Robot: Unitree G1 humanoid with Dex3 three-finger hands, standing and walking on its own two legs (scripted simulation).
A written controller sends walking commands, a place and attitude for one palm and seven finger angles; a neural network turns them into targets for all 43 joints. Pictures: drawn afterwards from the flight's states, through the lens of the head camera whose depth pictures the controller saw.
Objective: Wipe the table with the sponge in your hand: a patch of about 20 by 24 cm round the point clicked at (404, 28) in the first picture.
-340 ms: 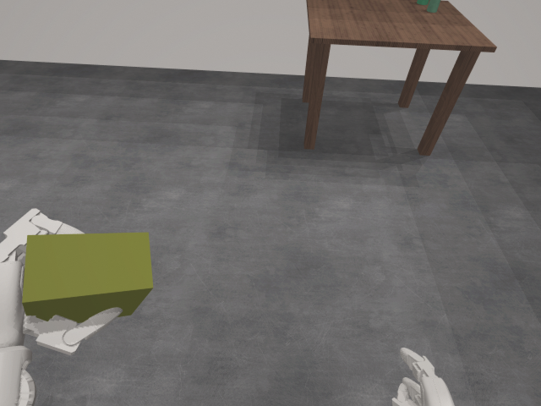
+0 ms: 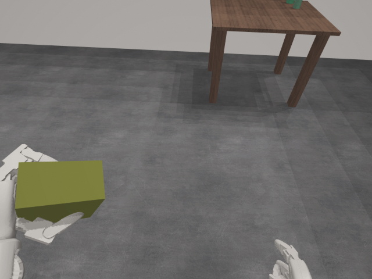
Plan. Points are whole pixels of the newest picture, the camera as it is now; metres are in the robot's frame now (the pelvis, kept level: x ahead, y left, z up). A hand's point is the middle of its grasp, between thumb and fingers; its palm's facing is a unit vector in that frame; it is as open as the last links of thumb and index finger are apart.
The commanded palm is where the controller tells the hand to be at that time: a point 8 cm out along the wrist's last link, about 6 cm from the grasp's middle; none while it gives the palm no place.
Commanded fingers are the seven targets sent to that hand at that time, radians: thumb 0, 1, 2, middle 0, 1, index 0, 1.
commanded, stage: look at it before walking up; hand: left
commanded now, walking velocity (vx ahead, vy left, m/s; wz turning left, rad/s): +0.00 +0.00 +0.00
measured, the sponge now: (72, 193) +0.22 +0.21 +0.14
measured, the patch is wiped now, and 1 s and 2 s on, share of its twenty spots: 0.00 0.00 0.00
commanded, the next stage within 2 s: walk to a spot facing it in 0.06 s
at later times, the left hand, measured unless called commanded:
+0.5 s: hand (89, 174) +0.25 +0.19 +0.15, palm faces +0.33 -0.85 -0.42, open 10.6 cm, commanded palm +0.21 +0.23 +0.18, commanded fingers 0.00 0.10 1.30 -1.20 -1.60 -1.20 -1.60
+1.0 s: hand (157, 114) +0.41 +0.09 +0.16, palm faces +0.12 -0.90 -0.43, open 10.6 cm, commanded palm +0.37 +0.15 +0.18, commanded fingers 0.00 0.10 1.30 -1.20 -1.60 -1.20 -1.60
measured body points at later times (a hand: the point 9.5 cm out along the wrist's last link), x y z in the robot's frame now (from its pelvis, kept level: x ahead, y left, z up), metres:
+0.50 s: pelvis +0.01 -0.03 -0.01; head +0.01 -0.04 +0.44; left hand +0.23 +0.23 +0.18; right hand +0.16 -0.26 -0.10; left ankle +0.04 +0.13 -0.74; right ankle +0.02 -0.10 -0.74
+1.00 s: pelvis +0.13 -0.07 -0.01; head +0.15 -0.07 +0.44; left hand +0.39 +0.14 +0.18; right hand +0.20 -0.35 -0.10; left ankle +0.21 +0.06 -0.74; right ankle +0.03 -0.10 -0.73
